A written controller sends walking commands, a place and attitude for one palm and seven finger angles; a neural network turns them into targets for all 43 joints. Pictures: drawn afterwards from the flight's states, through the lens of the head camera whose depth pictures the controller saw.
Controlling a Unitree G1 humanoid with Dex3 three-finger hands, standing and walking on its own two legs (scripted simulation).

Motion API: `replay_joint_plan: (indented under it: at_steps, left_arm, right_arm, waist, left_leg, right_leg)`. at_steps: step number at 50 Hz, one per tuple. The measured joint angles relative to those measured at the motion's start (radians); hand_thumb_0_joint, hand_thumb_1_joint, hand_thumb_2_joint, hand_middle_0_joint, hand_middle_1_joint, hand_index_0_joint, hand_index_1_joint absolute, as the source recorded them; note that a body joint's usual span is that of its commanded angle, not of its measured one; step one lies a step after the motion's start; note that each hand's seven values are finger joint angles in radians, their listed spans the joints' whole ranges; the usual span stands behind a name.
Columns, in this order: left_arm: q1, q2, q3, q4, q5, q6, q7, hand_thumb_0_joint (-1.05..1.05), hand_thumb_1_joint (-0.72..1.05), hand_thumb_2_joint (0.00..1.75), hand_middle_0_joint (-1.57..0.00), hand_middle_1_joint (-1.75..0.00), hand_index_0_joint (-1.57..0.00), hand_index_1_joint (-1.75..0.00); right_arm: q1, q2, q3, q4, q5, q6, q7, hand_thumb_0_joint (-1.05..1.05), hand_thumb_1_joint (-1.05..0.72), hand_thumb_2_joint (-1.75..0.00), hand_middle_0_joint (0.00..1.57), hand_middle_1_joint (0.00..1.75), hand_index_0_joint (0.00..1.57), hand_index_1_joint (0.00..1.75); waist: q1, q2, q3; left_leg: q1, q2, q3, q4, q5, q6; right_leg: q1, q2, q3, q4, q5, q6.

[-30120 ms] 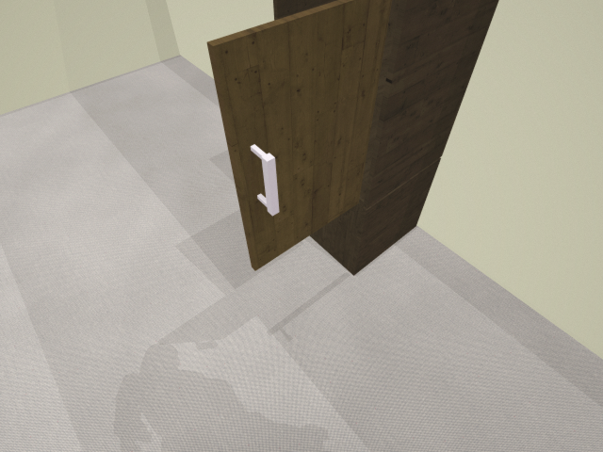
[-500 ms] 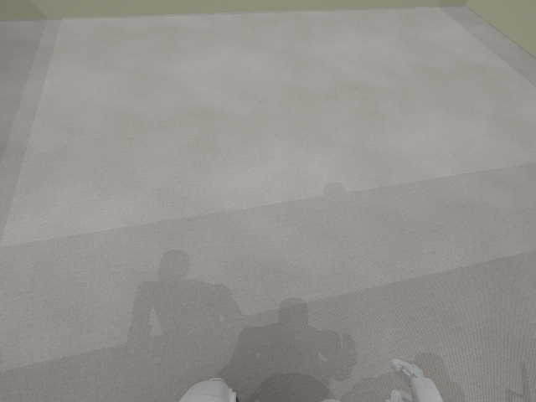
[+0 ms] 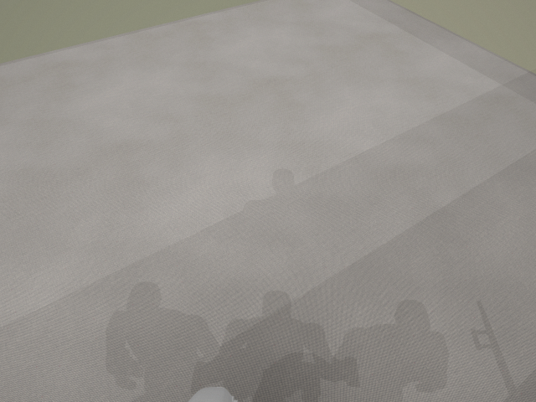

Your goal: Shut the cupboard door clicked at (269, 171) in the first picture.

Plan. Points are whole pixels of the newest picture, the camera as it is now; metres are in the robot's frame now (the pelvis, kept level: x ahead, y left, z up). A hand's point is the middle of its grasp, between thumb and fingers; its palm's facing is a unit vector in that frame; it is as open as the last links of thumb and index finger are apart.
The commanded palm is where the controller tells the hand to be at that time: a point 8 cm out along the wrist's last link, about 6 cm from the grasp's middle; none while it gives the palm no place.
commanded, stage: turn to face it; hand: left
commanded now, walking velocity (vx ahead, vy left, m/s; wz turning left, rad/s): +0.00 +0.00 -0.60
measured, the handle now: out of the picture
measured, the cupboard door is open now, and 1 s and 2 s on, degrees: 58 58 58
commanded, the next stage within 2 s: none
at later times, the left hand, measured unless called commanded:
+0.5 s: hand (177, 356) +0.20 +0.18 -0.16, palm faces -0.33 -0.91 -0.27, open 7.4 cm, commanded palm none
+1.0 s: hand (189, 351) +0.22 +0.17 -0.17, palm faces -0.53 -0.82 -0.19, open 7.4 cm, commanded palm none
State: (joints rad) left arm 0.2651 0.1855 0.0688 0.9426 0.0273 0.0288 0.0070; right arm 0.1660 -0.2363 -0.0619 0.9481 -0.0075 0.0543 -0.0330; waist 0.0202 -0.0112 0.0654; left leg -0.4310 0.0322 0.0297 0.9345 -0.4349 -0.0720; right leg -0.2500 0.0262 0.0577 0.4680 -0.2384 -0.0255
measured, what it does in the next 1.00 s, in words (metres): steps on the spot, turning right: left foot, then right foot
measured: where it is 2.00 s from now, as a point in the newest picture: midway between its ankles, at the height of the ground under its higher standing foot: outside the picture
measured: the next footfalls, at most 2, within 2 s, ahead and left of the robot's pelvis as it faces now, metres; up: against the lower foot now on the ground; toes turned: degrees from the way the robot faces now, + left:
left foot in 0.12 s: +0.07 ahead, +0.15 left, +0.00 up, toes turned -3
right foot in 0.50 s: +0.00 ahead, -0.11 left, +0.00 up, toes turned -23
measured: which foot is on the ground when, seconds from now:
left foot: up 0.00-0.10, down 0.12-0.48, up 0.50-0.82, down 0.84-1.00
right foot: down 0.00-0.12, up 0.14-0.48, down 0.50-0.84, up 0.86-1.00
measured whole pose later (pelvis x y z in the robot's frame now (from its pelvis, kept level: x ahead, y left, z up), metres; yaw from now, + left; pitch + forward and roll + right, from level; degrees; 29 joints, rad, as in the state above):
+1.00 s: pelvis +0.03 +0.04 +0.00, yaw -36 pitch +0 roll -2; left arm 0.18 0.28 0.09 0.90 0.02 0.09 -0.04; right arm 0.23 -0.20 0.00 0.87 -0.03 0.01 -0.03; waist 0.01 -0.05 0.08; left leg -0.24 0.10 0.12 0.51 -0.27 0.00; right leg -0.48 0.01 -0.01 1.07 -0.46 0.05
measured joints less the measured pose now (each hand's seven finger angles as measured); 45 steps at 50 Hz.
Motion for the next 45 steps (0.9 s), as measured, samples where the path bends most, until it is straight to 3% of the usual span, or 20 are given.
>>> replay_joint_plan:
  at_steps: [3, 5, 7, 9, 11, 13, 16, 20, 23, 25, 28, 31, 36, 41, 43, 45]
  left_arm:
    - [-0.016, 0.027, 0.009, -0.007, 0.001, 0.009, -0.003, 0.00, 0.90, 0.90, -0.20, -0.30, -0.21, -0.30]
    - [-0.025, 0.046, 0.015, -0.011, -0.002, 0.019, -0.004, 0.00, 0.90, 0.90, -0.20, -0.30, -0.21, -0.30]
    - [-0.038, 0.063, 0.019, -0.017, -0.010, 0.032, -0.008, 0.00, 0.90, 0.90, -0.20, -0.30, -0.21, -0.30]
    - [-0.062, 0.087, 0.025, -0.020, -0.007, 0.044, -0.015, 0.00, 0.90, 0.90, -0.20, -0.30, -0.20, -0.30]
    - [-0.086, 0.104, 0.030, -0.029, -0.005, 0.050, -0.024, 0.01, 0.90, 0.90, -0.20, -0.30, -0.20, -0.30]
    - [-0.106, 0.114, 0.031, -0.044, -0.006, 0.051, -0.032, 0.01, 0.91, 0.90, -0.19, -0.30, -0.20, -0.30]
    - [-0.127, 0.115, 0.027, -0.065, -0.008, 0.053, -0.040, 0.01, 0.91, 0.90, -0.19, -0.30, -0.20, -0.30]
    - [-0.146, 0.102, 0.017, -0.079, -0.007, 0.052, -0.045, 0.00, 0.91, 0.90, -0.19, -0.30, -0.20, -0.30]
    - [-0.155, 0.088, 0.005, -0.088, -0.007, 0.045, -0.048, 0.00, 0.91, 0.90, -0.19, -0.30, -0.20, -0.30]
    - [-0.150, 0.085, -0.003, -0.099, -0.004, 0.024, -0.047, 0.00, 0.91, 0.90, -0.19, -0.30, -0.20, -0.30]
    - [-0.147, 0.047, -0.019, -0.092, -0.006, 0.006, -0.030, 0.00, 0.90, 0.90, -0.19, -0.30, -0.20, -0.30]
    - [-0.124, 0.026, -0.027, -0.085, -0.006, 0.013, -0.020, 0.00, 0.90, 0.90, -0.20, -0.30, -0.20, -0.30]
    - [-0.092, 0.022, -0.027, -0.067, -0.001, 0.021, -0.020, 0.00, 0.90, 0.90, -0.20, -0.30, -0.21, -0.30]
    - [-0.067, 0.037, -0.013, -0.054, -0.003, 0.033, -0.021, 0.00, 0.90, 0.90, -0.20, -0.30, -0.21, -0.30]
    - [-0.063, 0.050, -0.004, -0.050, -0.010, 0.046, -0.023, 0.01, 0.90, 0.90, -0.20, -0.30, -0.21, -0.30]
    - [-0.072, 0.068, 0.006, -0.042, -0.006, 0.057, -0.028, 0.01, 0.90, 0.90, -0.20, -0.30, -0.21, -0.30]
  right_arm:
    - [-0.003, -0.003, 0.005, -0.015, 0.005, -0.009, -0.003, 0.00, -0.91, -0.90, 0.19, 0.30, 0.20, 0.30]
    - [0.000, -0.003, 0.012, -0.029, 0.007, -0.022, -0.005, 0.00, -0.91, -0.90, 0.19, 0.30, 0.20, 0.30]
    - [0.008, -0.004, 0.020, -0.043, 0.000, -0.041, -0.006, 0.00, -0.91, -0.90, 0.19, 0.30, 0.20, 0.30]
    - [0.015, 0.011, 0.034, -0.052, -0.012, -0.046, -0.005, 0.00, -0.91, -0.90, 0.19, 0.30, 0.20, 0.30]
    - [0.031, 0.023, 0.046, -0.060, -0.018, -0.046, -0.004, 0.00, -0.91, -0.90, 0.20, 0.30, 0.20, 0.30]
    - [0.044, 0.031, 0.055, -0.062, -0.020, -0.042, -0.002, 0.00, -0.91, -0.90, 0.20, 0.30, 0.20, 0.30]
    - [0.058, 0.036, 0.057, -0.059, -0.019, -0.039, 0.001, 0.00, -0.91, -0.90, 0.20, 0.30, 0.21, 0.30]
    - [0.069, 0.030, 0.048, -0.052, -0.019, -0.036, 0.010, 0.00, -0.91, -0.90, 0.20, 0.30, 0.21, 0.30]
    - [0.080, 0.016, 0.037, -0.047, -0.017, -0.031, 0.016, 0.00, -0.91, -0.90, 0.20, 0.30, 0.21, 0.30]
    - [0.094, 0.004, 0.028, -0.045, -0.010, -0.024, 0.021, 0.00, -0.91, -0.90, 0.20, 0.30, 0.21, 0.30]
    - [0.069, -0.032, 0.014, -0.026, -0.004, 0.009, 0.010, 0.00, -0.91, -0.90, 0.20, 0.30, 0.21, 0.30]
    - [0.046, -0.041, 0.008, -0.024, -0.004, 0.015, 0.008, 0.00, -0.91, -0.90, 0.20, 0.30, 0.20, 0.30]
    - [0.031, -0.029, 0.010, -0.050, -0.003, 0.003, 0.013, 0.00, -0.91, -0.90, 0.20, 0.30, 0.20, 0.30]
    - [0.024, -0.011, 0.022, -0.073, 0.004, -0.022, 0.008, 0.00, -0.91, -0.90, 0.20, 0.30, 0.20, 0.30]
    - [0.030, -0.002, 0.030, -0.082, -0.003, -0.040, 0.004, 0.00, -0.91, -0.90, 0.20, 0.30, 0.20, 0.30]
    - [0.036, 0.015, 0.044, -0.085, -0.012, -0.046, 0.002, 0.00, -0.91, -0.90, 0.20, 0.30, 0.20, 0.30]
  waist:
    - [0.002, -0.019, 0.000]
    - [0.000, -0.029, -0.005]
    - [-0.007, -0.028, -0.014]
    - [-0.009, -0.042, -0.005]
    - [-0.013, -0.040, 0.002]
    - [-0.011, -0.033, 0.008]
    - [-0.012, -0.016, 0.015]
    - [-0.027, 0.013, 0.022]
    - [-0.041, 0.034, 0.025]
    - [-0.041, 0.032, 0.014]
    - [-0.046, 0.071, 0.030]
    - [-0.044, 0.060, 0.031]
    - [-0.036, 0.017, 0.019]
    - [-0.018, -0.021, 0.003]
    - [-0.020, -0.032, -0.006]
    - [-0.017, -0.045, 0.002]
  left_leg:
    - [0.046, -0.001, -0.012, -0.148, 0.016, 0.001]
    - [0.105, -0.003, -0.014, -0.306, 0.101, 0.005]
    - [0.131, 0.008, -0.013, -0.383, 0.162, 0.041]
    - [0.137, 0.015, 0.014, -0.361, 0.148, 0.065]
    - [0.160, 0.032, 0.030, -0.383, 0.149, 0.070]
    - [0.187, 0.049, 0.050, -0.419, 0.164, 0.069]
    - [0.213, 0.072, 0.087, -0.450, 0.175, 0.066]
    - [0.223, 0.104, 0.138, -0.434, 0.157, 0.054]
    - [0.210, 0.131, 0.171, -0.375, 0.121, 0.036]
    - [0.171, 0.139, 0.181, -0.276, 0.070, 0.021]
    - [0.056, 0.104, 0.064, 0.011, -0.075, 0.007]
    - [-0.022, 0.067, 0.027, 0.149, -0.025, -0.006]
    - [-0.023, 0.039, 0.014, 0.025, 0.021, -0.016]
    - [0.091, 0.011, 0.010, -0.287, 0.100, -0.003]
    - [0.112, 0.013, 0.017, -0.352, 0.141, 0.049]
    - [0.119, 0.025, 0.038, -0.343, 0.137, 0.072]
  right_leg:
    - [-0.005, 0.006, 0.038, 0.013, -0.006, 0.014]
    - [-0.021, 0.013, 0.064, 0.050, -0.025, 0.029]
    - [-0.066, 0.027, 0.072, 0.148, -0.114, 0.039]
    - [-0.132, 0.023, 0.039, 0.341, -0.243, 0.047]
    - [-0.184, 0.014, -0.010, 0.503, -0.269, 0.059]
    - [-0.209, -0.004, -0.048, 0.571, -0.250, 0.072]
    - [-0.205, -0.030, -0.084, 0.548, -0.221, 0.083]
    - [-0.146, -0.048, -0.111, 0.390, -0.207, 0.076]
    - [-0.069, -0.045, -0.131, 0.226, -0.142, 0.058]
    - [-0.013, -0.049, -0.122, 0.099, -0.045, 0.026]
    - [-0.035, -0.025, -0.104, 0.141, -0.079, 0.006]
    - [-0.022, -0.019, -0.066, 0.091, -0.049, 0.010]
    - [-0.014, -0.012, -0.012, 0.036, -0.012, 0.014]
    - [-0.046, 0.007, 0.048, 0.077, -0.028, 0.037]
    - [-0.095, 0.018, 0.057, 0.174, -0.121, 0.041]
    - [-0.161, 0.020, 0.026, 0.368, -0.238, 0.048]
